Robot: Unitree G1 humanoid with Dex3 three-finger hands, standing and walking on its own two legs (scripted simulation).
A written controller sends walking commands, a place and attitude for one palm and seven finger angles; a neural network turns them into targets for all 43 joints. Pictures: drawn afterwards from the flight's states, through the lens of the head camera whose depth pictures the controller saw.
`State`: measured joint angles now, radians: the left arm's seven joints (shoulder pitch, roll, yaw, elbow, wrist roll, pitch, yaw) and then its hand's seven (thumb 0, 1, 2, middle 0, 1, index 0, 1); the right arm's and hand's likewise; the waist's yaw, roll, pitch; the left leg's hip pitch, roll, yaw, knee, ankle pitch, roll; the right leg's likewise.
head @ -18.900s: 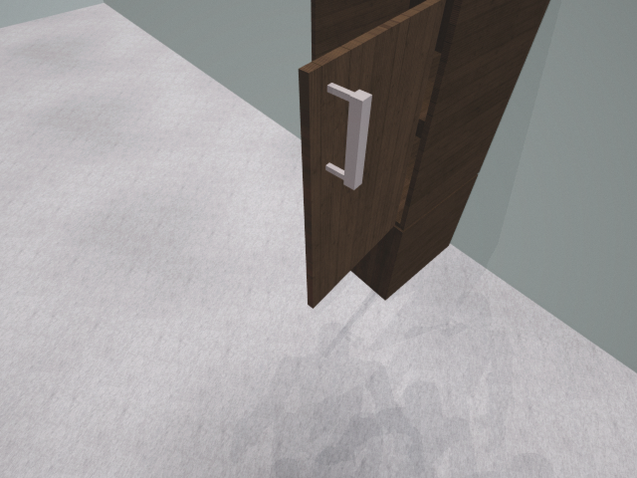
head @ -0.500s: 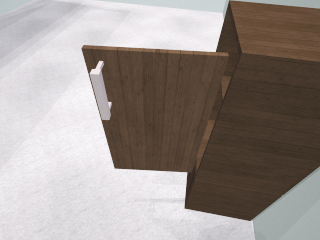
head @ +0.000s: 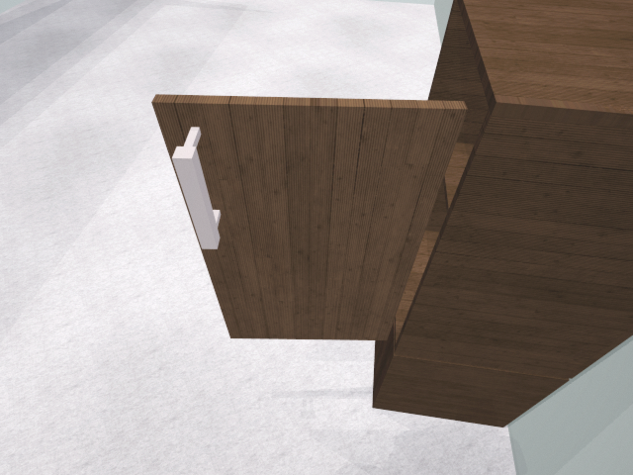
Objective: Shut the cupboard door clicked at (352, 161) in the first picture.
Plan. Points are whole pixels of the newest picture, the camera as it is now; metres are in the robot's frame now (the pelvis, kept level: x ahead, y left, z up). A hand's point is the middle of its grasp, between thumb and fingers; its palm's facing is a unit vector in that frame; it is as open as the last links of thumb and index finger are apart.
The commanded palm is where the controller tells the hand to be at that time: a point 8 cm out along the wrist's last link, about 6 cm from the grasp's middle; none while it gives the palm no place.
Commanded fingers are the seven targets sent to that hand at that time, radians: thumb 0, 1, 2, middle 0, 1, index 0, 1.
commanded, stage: come to a stop and stand still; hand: left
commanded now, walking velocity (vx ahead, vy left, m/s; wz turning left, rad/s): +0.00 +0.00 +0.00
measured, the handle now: (202, 191) +0.42 +0.18 +0.14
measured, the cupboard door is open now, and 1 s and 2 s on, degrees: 98 98 98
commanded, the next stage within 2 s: look again from close up in 0.02 s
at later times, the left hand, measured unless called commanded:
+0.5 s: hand out of the picture +0.01 +0.17 -0.17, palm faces +0.02 -0.97 -0.23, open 7.3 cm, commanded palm none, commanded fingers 0.00 0.90 0.90 -0.20 -0.30 -0.20 -0.30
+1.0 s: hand out of the picture +0.00 +0.13 -0.17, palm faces +0.01 -0.98 -0.22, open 7.3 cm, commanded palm none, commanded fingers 0.00 0.90 0.90 -0.20 -0.30 -0.20 -0.30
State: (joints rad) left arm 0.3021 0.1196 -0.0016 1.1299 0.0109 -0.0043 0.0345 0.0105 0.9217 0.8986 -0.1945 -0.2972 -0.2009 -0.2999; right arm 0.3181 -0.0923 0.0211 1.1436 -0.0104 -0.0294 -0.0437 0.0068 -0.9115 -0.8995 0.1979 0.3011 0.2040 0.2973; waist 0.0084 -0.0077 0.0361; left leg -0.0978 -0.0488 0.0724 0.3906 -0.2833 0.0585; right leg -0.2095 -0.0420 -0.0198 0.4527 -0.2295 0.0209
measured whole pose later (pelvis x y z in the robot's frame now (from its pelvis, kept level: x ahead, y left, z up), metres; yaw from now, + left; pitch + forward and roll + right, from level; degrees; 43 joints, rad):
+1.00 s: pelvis +0.00 -0.04 +0.00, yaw +0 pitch -1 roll +1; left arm 0.27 0.14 -0.02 1.12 0.01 -0.02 0.03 0.01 0.92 0.90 -0.20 -0.30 -0.20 -0.30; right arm 0.30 -0.16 0.02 1.13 -0.01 -0.02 -0.03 0.00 -0.91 -0.90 0.20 0.30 0.20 0.30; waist 0.00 0.03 0.05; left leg -0.09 0.00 0.06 0.40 -0.29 0.00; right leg -0.21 0.00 -0.04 0.48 -0.25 -0.04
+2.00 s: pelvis -0.01 +0.01 +0.00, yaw -1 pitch -1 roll +0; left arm 0.31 0.13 -0.02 1.11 0.01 -0.01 0.03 0.00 0.91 0.90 -0.19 -0.30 -0.20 -0.30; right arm 0.34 -0.14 0.03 1.11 -0.01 -0.03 -0.03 0.01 -0.91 -0.90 0.20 0.30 0.20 0.30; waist 0.00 0.01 0.04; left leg -0.14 -0.06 0.07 0.42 -0.28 0.07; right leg -0.23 -0.05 -0.01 0.48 -0.23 0.03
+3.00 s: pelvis +0.01 -0.01 +0.00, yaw +0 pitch -1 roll +0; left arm 0.40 0.16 0.03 0.76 -0.04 0.08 0.06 0.03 0.94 0.90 -0.20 -0.30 -0.21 -0.30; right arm 0.32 -0.14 0.04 1.06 0.01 -0.09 -0.07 0.02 -0.92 -0.90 0.20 0.30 0.21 0.30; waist 0.00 -0.01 0.06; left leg -0.13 -0.03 0.06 0.45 -0.31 0.04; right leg -0.23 -0.03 -0.02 0.51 -0.26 0.00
